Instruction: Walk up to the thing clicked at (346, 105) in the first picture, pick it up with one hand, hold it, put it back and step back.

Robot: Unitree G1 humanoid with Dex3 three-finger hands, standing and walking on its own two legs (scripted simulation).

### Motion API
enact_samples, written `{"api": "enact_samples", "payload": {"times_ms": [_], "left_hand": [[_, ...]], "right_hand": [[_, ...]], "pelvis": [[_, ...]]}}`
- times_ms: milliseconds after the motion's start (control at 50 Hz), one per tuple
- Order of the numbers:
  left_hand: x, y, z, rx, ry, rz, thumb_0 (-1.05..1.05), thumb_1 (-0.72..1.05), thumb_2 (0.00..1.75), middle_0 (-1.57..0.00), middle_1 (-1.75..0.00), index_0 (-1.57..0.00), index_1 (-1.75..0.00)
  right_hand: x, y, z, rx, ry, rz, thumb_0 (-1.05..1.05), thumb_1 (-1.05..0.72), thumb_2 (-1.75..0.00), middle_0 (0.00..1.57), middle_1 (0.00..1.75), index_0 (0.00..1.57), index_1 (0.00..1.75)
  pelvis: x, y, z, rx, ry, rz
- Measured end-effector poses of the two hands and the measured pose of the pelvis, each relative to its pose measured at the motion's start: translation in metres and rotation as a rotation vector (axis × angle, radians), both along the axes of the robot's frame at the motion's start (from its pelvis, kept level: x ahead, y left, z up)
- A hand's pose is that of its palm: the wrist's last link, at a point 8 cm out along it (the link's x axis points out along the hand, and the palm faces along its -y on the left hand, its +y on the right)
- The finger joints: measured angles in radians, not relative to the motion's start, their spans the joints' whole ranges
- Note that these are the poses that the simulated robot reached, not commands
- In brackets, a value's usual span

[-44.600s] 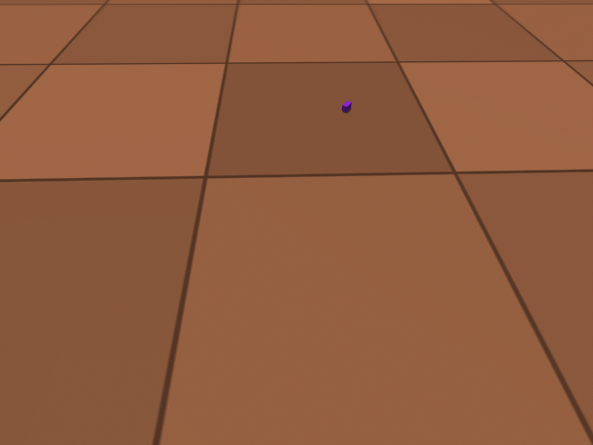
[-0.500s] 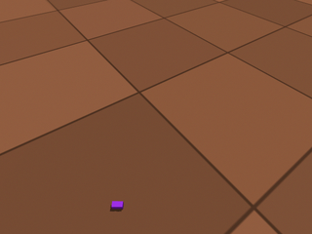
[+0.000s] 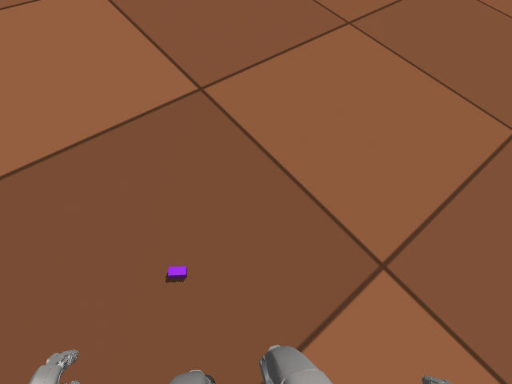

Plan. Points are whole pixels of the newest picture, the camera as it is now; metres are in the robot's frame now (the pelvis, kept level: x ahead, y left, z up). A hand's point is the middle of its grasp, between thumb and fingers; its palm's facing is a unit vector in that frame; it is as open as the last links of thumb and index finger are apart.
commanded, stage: step back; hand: left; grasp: from above
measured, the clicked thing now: (177, 272) +0.52 +0.21 -0.75
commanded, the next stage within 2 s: none
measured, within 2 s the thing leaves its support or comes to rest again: neither
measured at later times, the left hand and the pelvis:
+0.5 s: hand out of the picture -0.02 +0.22 -0.13, palm faces -0.02 -0.90 -0.43, open 7.4 cm; pelvis -0.14 -0.05 +0.00, yaw -2 degrees
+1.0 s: hand out of the picture -0.23 +0.22 -0.16, palm faces -0.01 -0.92 -0.40, open 7.4 cm; pelvis -0.30 -0.06 -0.01, yaw -2 degrees
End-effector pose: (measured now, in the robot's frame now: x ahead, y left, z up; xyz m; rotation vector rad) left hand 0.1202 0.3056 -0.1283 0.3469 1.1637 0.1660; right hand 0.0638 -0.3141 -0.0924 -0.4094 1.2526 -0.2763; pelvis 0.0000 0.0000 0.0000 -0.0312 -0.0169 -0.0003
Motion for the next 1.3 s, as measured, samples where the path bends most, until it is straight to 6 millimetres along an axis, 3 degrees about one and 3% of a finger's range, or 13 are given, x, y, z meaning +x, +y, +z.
{"api": "enact_samples", "payload": {"times_ms": [140, 300, 380, 480, 560, 640, 720, 840, 940, 1040, 1080, 1160, 1300], "left_hand": [[-0.044, -0.01, -0.004, 0.018, 0.05, -0.026, 0.0, 0.91, 0.9, -0.2, -0.3, -0.2, -0.3], [-0.099, -0.039, 0.01, 0.054, 0.014, -0.035, 0.0, 0.91, 0.9, -0.2, -0.3, -0.2, -0.3], [-0.131, -0.047, 0.03, 0.066, 0.003, -0.01, 0.0, 0.91, 0.9, -0.2, -0.3, -0.2, -0.3], [-0.146, -0.049, 0.041, 0.08, -0.043, 0.002, 0.01, 0.9, 0.9, -0.2, -0.3, -0.2, -0.3], [-0.157, -0.048, 0.038, 0.074, -0.106, 0.008, 0.01, 0.9, 0.9, -0.2, -0.3, -0.2, -0.3], [-0.179, -0.043, 0.021, 0.044, -0.134, 0.019, 0.0, 0.9, 0.9, -0.2, -0.3, -0.2, -0.3], [-0.215, -0.039, 0.006, 0.006, -0.096, 0.036, 0.0, 0.91, 0.9, -0.2, -0.3, -0.2, -0.3], [-0.271, -0.039, 0.011, -0.014, -0.049, 0.079, 0.01, 0.91, 0.9, -0.2, -0.3, -0.2, -0.3], [-0.323, -0.04, 0.009, 0.025, 0.002, 0.084, 0.0, 0.91, 0.9, -0.2, -0.3, -0.2, -0.3], [-0.373, -0.054, 0.004, 0.076, 0.059, 0.054, 0.01, 0.91, 0.9, -0.2, -0.3, -0.2, -0.3], [-0.393, -0.066, 0.008, 0.077, 0.07, 0.056, 0.01, 0.91, 0.9, -0.2, -0.3, -0.2, -0.3], [-0.428, -0.079, 0.024, 0.076, 0.067, 0.061, 0.01, 0.91, 0.9, -0.2, -0.3, -0.2, -0.3], [-0.448, -0.076, 0.035, 0.11, -0.006, 0.048, 0.01, 0.9, 0.9, -0.2, -0.3, -0.2, -0.3]], "right_hand": [[-0.024, -0.004, -0.012, 0.03, -0.083, -0.007, 0.0, -0.9, -0.9, 0.2, 0.3, 0.2, 0.3], [-0.066, -0.038, -0.039, 0.078, -0.124, -0.033, 0.0, -0.9, -0.9, 0.2, 0.3, 0.2, 0.3], [-0.091, -0.046, -0.032, 0.093, -0.103, -0.042, 0.0, -0.91, -0.9, 0.2, 0.3, 0.2, 0.3], [-0.132, -0.055, -0.028, 0.073, -0.046, -0.017, 0.0, -0.91, -0.9, 0.2, 0.3, 0.2, 0.3], [-0.163, -0.056, -0.03, 0.046, 0.021, 0.02, 0.0, -0.91, -0.9, 0.2, 0.3, 0.2, 0.3], [-0.186, -0.049, -0.031, 0.027, 0.03, 0.059, 0.0, -0.91, -0.9, 0.2, 0.3, 0.2, 0.3], [-0.21, -0.036, -0.022, 0.028, 0.0, 0.066, 0.0, -0.91, -0.9, 0.2, 0.3, 0.2, 0.3], [-0.232, -0.033, -0.002, 0.021, -0.048, 0.087, 0.0, -0.9, -0.9, 0.2, 0.3, 0.2, 0.3], [-0.232, -0.045, 0.0, 0.019, -0.136, 0.108, 0.0, -0.9, -0.9, 0.2, 0.3, 0.2, 0.3], [-0.243, -0.068, -0.018, 0.039, -0.227, 0.11, 0.0, -0.9, -0.9, 0.2, 0.3, 0.2, 0.3], [-0.256, -0.076, -0.026, 0.055, -0.226, 0.092, 0.0, -0.9, -0.9, 0.2, 0.3, 0.2, 0.3], [-0.295, -0.08, -0.027, 0.088, -0.174, 0.054, 0.0, -0.91, -0.9, 0.2, 0.3, 0.2, 0.3], [-0.373, -0.085, -0.035, 0.074, -0.06, 0.058, 0.0, -0.91, -0.9, 0.2, 0.3, 0.2, 0.3]], "pelvis": [[-0.034, -0.009, -0.008, 0.02, -0.019, -0.054], [-0.084, -0.036, -0.019, 0.003, -0.055, -0.06], [-0.103, -0.044, -0.007, 0.064, -0.045, -0.073], [-0.129, -0.048, -0.001, 0.063, -0.007, -0.041], [-0.156, -0.047, -0.005, 0.051, -0.002, 0.002], [-0.186, -0.042, -0.015, 0.039, -0.011, 0.043], [-0.213, -0.037, -0.015, 0.065, -0.041, 0.028], [-0.244, -0.042, -0.001, 0.009, -0.027, 0.027], [-0.278, -0.054, -0.005, 0.015, -0.018, -0.008], [-0.32, -0.072, -0.021, 0.022, -0.029, -0.052], [-0.336, -0.077, -0.021, -0.021, -0.05, -0.026], [-0.357, -0.085, -0.01, 0.057, -0.032, -0.047], [-0.403, -0.085, -0.008, 0.059, -0.001, 0.006]]}}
